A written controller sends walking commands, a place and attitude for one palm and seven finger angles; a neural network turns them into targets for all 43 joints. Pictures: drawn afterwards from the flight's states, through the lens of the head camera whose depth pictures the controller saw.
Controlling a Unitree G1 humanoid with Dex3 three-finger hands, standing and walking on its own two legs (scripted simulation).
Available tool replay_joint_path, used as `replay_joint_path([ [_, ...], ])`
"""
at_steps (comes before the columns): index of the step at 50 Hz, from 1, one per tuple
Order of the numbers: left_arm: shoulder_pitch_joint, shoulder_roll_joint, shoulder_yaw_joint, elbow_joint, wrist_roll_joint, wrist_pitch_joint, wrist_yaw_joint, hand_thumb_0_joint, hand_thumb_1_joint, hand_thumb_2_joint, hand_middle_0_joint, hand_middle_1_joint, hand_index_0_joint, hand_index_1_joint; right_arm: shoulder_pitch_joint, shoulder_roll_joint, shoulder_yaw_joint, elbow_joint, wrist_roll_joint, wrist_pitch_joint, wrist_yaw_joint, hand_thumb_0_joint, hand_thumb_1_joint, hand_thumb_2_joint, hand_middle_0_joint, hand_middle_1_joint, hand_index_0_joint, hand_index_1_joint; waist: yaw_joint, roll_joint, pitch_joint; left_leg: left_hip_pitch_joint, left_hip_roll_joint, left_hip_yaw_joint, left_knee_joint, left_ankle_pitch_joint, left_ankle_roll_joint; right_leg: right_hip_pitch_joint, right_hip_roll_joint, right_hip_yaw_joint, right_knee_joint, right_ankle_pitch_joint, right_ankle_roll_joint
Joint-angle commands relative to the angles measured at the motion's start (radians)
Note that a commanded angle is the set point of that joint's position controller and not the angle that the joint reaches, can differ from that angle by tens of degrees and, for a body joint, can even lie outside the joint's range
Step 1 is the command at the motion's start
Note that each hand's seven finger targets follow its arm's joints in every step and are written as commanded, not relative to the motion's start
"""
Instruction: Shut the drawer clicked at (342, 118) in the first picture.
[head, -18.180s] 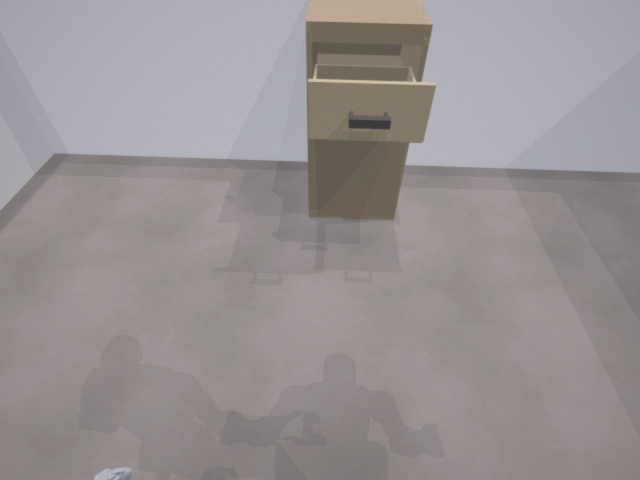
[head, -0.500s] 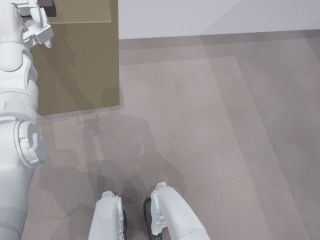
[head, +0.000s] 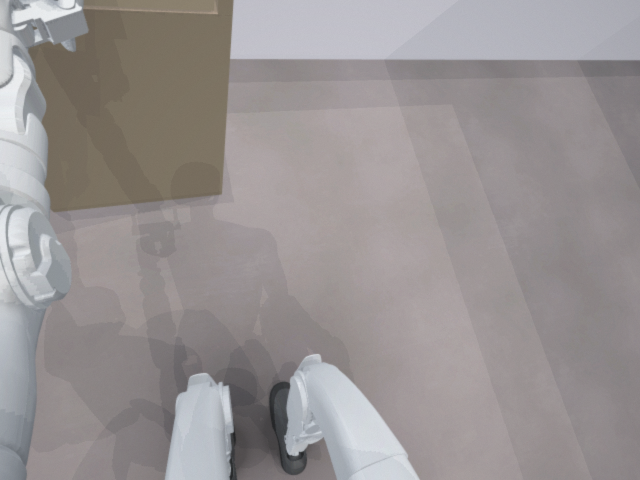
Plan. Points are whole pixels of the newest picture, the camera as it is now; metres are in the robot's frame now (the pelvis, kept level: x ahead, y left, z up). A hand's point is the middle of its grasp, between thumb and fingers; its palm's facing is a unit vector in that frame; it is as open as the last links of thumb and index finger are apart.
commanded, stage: pull the fist back off the drawer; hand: left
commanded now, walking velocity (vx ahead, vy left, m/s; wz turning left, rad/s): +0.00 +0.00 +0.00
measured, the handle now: out of the picture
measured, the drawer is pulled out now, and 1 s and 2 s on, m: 0.00 0.00 0.00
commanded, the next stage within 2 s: draw the hand back to the body in 0.72 s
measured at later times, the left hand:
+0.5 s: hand (71, 6) +0.61 +0.17 +0.07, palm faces +0.09 -1.00 -0.05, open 3.0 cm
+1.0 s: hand (55, 14) +0.57 +0.18 +0.10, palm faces +0.11 -0.99 -0.06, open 3.2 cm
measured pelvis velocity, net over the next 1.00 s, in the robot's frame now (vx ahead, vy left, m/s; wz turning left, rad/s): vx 0.06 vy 0.00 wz -0.02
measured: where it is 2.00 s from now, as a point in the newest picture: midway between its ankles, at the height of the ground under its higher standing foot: (256, 454)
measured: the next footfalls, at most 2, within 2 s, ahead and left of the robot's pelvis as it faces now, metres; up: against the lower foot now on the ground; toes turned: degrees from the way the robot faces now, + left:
none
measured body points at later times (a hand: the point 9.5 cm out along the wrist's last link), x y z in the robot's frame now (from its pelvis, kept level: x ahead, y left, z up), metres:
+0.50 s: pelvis +0.00 +0.00 +0.00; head +0.21 +0.05 +0.40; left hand +0.60 +0.23 +0.07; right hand -0.04 -0.25 -0.08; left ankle +0.05 +0.07 -0.59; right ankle +0.06 -0.10 -0.59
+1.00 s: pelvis +0.06 +0.00 +0.05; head +0.22 +0.01 +0.47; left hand +0.55 +0.23 +0.10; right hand +0.06 -0.25 -0.07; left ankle +0.05 +0.07 -0.59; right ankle +0.06 -0.10 -0.59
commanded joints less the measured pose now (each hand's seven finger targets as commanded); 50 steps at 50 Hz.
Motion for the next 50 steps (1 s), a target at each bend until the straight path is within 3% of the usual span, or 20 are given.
replay_joint_path([
  [1,-0.694,0.114,-0.007,-0.279,-0.019,-0.053,0.036,0.000,0.900,0.900,-1.400,-1.600,-1.400,-1.600,0.235,-0.248,-0.070,0.007,-0.001,-0.022,-0.022,0.000,-0.900,-0.900,0.200,0.300,0.200,0.300,-0.118,0.384,-0.511,0.666,0.090,-0.207,-0.231,0.067,-0.043,0.012,-0.006,0.124,-0.139,0.017,0.024],
  [4,-0.686,0.150,0.016,-0.277,-0.021,-0.051,0.035,0.000,0.900,0.900,-1.400,-1.600,-1.400,-1.600,0.237,-0.251,-0.066,0.003,-0.001,-0.029,-0.022,0.000,-0.900,-0.900,0.200,0.300,0.200,0.300,-0.106,0.375,-0.528,0.638,0.084,-0.193,-0.218,0.072,-0.041,0.043,-0.005,0.128,-0.137,0.020,0.023],
  [7,-0.660,0.140,0.017,-0.241,-0.023,-0.044,0.029,0.000,0.900,0.900,-1.400,-1.600,-1.400,-1.600,0.243,-0.249,-0.066,-0.001,0.000,-0.030,-0.019,0.000,-0.900,-0.900,0.200,0.300,0.200,0.300,-0.107,0.336,-0.495,0.595,0.081,-0.181,-0.214,0.066,-0.036,0.064,-0.003,0.129,-0.143,0.012,0.023],
  [12,-0.668,0.157,0.038,-0.282,-0.023,-0.051,0.025,0.000,0.900,0.900,-1.400,-1.600,-1.400,-1.600,0.252,-0.252,-0.074,-0.009,-0.004,-0.026,-0.011,0.000,-0.900,-0.900,0.200,0.300,0.200,0.300,-0.091,0.359,-0.524,0.629,0.085,-0.202,-0.210,0.090,-0.043,0.047,-0.005,0.125,-0.127,0.028,0.020],
  [17,-0.626,0.108,0.026,-0.257,-0.023,-0.039,0.022,0.000,0.900,0.900,-1.400,-1.600,-1.400,-1.600,0.259,-0.249,-0.084,-0.010,-0.005,-0.015,0.002,0.000,-0.900,-0.900,0.200,0.300,0.200,0.300,-0.085,0.334,-0.507,0.638,0.088,-0.213,-0.213,0.088,-0.046,0.033,-0.005,0.120,-0.127,0.032,0.020],
  [20,-0.588,0.117,0.042,-0.267,-0.026,-0.030,0.021,0.000,0.900,0.900,-1.400,-1.600,-1.400,-1.600,0.259,-0.243,-0.085,-0.021,-0.003,-0.008,0.005,0.000,-0.900,-0.900,0.200,0.300,0.200,0.300,-0.065,0.315,-0.528,0.597,0.078,-0.178,-0.203,0.097,-0.035,0.090,-0.004,0.132,-0.137,0.030,0.020],
  [26,-0.446,0.111,0.075,-0.349,-0.053,-0.048,-0.005,0.000,0.900,0.900,-1.400,-1.600,-1.400,-1.600,0.256,-0.230,-0.095,-0.044,0.004,0.012,0.018,0.000,-0.900,-0.900,0.200,0.300,0.200,0.300,-0.005,0.320,-0.603,0.671,0.077,-0.152,-0.210,0.234,-0.044,0.183,0.002,0.135,-0.147,0.091,0.014],
  [29,-0.357,0.104,0.082,-0.369,-0.068,-0.052,-0.017,0.000,0.900,0.900,-1.400,-1.600,-1.400,-1.600,0.240,-0.223,-0.096,-0.058,0.012,0.025,0.021,0.000,-0.900,-0.900,0.200,0.300,0.200,0.300,0.019,0.277,-0.592,0.631,0.071,-0.113,-0.212,0.252,-0.037,0.261,0.004,0.147,-0.166,0.100,0.016],
  [31,-0.317,0.090,0.089,-0.400,-0.072,-0.067,-0.011,0.000,0.900,0.900,-1.400,-1.600,-1.400,-1.600,0.237,-0.216,-0.101,-0.061,0.012,0.029,0.025,0.000,-0.900,-0.900,0.200,0.300,0.200,0.300,0.036,0.286,-0.598,0.656,0.069,-0.105,-0.217,0.296,-0.039,0.276,0.004,0.147,-0.166,0.127,0.015],
  [36,-0.242,0.125,0.143,-0.388,-0.079,-0.097,0.012,0.000,0.900,0.900,-1.400,-1.600,-1.400,-1.600,0.226,-0.209,-0.105,-0.064,0.015,0.045,0.025,0.000,-0.900,-0.900,0.200,0.300,0.200,0.300,0.044,0.183,-0.553,0.577,0.062,-0.062,-0.207,0.333,-0.027,0.373,0.006,0.168,-0.182,0.187,0.023],
  [38,-0.228,0.092,0.125,-0.381,-0.078,-0.107,0.011,0.000,0.900,0.900,-1.400,-1.600,-1.400,-1.600,0.224,-0.202,-0.109,-0.065,0.016,0.050,0.027,0.000,-0.900,-0.900,0.200,0.300,0.200,0.300,0.038,0.163,-0.538,0.559,0.058,-0.048,-0.204,0.352,-0.025,0.400,0.005,0.173,-0.183,0.225,0.026],
  [39,-0.208,0.123,0.154,-0.390,-0.077,-0.116,0.011,0.000,0.900,0.900,-1.400,-1.600,-1.400,-1.600,0.226,-0.201,-0.111,-0.068,0.016,0.055,0.025,0.000,-0.900,-0.900,0.200,0.300,0.200,0.300,0.054,0.143,-0.552,0.543,0.055,-0.037,-0.197,0.370,-0.023,0.439,0.004,0.181,-0.178,0.257,0.027],
  [41,-0.188,0.108,0.146,-0.408,-0.077,-0.135,0.006,0.000,0.900,0.900,-1.400,-1.600,-1.400,-1.600,0.221,-0.197,-0.115,-0.074,0.016,0.061,0.025,0.000,-0.900,-0.900,0.200,0.300,0.200,0.300,0.059,0.161,-0.576,0.574,0.053,-0.035,-0.200,0.414,-0.028,0.451,0.003,0.180,-0.167,0.308,0.025],
  [42,-0.108,0.122,0.176,-0.450,-0.084,-0.142,0.003,0.000,0.900,0.900,-1.400,-1.600,-1.400,-1.600,0.221,-0.196,-0.121,-0.093,0.019,0.068,0.028,0.000,-0.900,-0.900,0.200,0.300,0.200,0.300,0.106,0.178,-0.630,0.618,0.050,-0.028,-0.215,0.457,-0.033,0.499,0.002,0.179,-0.167,0.343,0.022],
  [44,0.010,0.136,0.201,-0.595,-0.112,-0.151,-0.010,0.000,0.900,0.900,-1.400,-1.600,-1.400,-1.600,0.200,-0.194,-0.131,-0.130,0.031,0.077,0.032,0.000,-0.900,-0.900,0.200,0.300,0.200,0.300,0.166,0.217,-0.756,0.747,0.048,-0.023,-0.256,0.568,-0.047,0.601,0.002,0.182,-0.183,0.443,0.019],
  [45,0.076,0.107,0.181,-0.672,-0.129,-0.144,-0.018,0.000,0.900,0.900,-1.400,-1.600,-1.400,-1.600,0.185,-0.187,-0.136,-0.148,0.041,0.080,0.034,0.000,-0.900,-0.900,0.200,0.300,0.200,0.300,0.179,0.220,-0.795,0.799,0.046,-0.015,-0.276,0.613,-0.049,0.657,0.003,0.186,-0.204,0.497,0.020],
  [46,0.175,0.119,0.202,-0.729,-0.146,-0.132,-0.025,0.000,0.900,0.900,-1.400,-1.600,-1.400,-1.600,0.182,-0.188,-0.141,-0.163,0.047,0.082,0.035,0.000,-0.900,-0.900,0.200,0.300,0.200,0.300,0.206,0.212,-0.828,0.837,0.046,-0.013,-0.294,0.667,-0.052,0.712,0.005,0.183,-0.212,0.551,0.018],
  [47,0.250,0.078,0.167,-0.794,-0.161,-0.114,-0.039,0.000,0.900,0.900,-1.400,-1.600,-1.400,-1.600,0.167,-0.181,-0.143,-0.177,0.059,0.085,0.036,0.000,-0.900,-0.900,0.200,0.300,0.200,0.300,0.213,0.215,-0.824,0.879,0.047,-0.008,-0.320,0.716,-0.056,0.742,0.003,0.181,-0.237,0.587,0.021],
  [48,0.320,0.024,0.131,-0.842,-0.181,-0.088,-0.053,0.000,0.900,0.900,-1.400,-1.600,-1.400,-1.600,0.156,-0.174,-0.145,-0.188,0.070,0.086,0.037,0.000,-0.900,-0.900,0.200,0.300,0.200,0.300,0.215,0.175,-0.805,0.887,0.046,-0.003,-0.342,0.724,-0.051,0.781,0.004,0.179,-0.263,0.614,0.025],
  [50,0.427,-0.042,0.090,-0.877,-0.214,-0.032,-0.073,0.000,0.900,0.900,-1.400,-1.600,-1.400,-1.600,0.136,-0.169,-0.150,-0.195,0.091,0.085,0.027,0.000,-0.900,-0.900,0.200,0.300,0.200,0.300,0.201,0.061,-0.671,0.839,0.044,0.015,-0.393,0.647,-0.035,0.845,0.004,0.180,-0.325,0.631,0.036],
])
